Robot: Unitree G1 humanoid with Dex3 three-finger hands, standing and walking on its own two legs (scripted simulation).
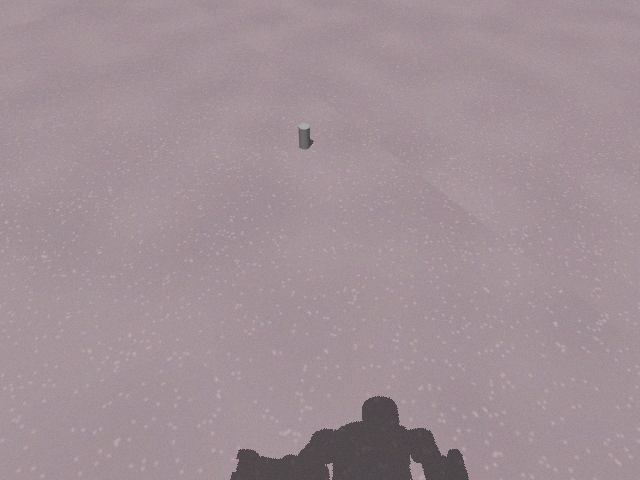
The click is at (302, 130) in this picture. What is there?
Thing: squat round
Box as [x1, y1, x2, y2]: [299, 123, 309, 148]
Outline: 302,123 299,125 299,146 301,148 307,148 309,147 309,125
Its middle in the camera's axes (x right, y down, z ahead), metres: -0.09 -0.57 +2.05
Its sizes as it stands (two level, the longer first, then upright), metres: 0.058 0.058 0.123
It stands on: the floor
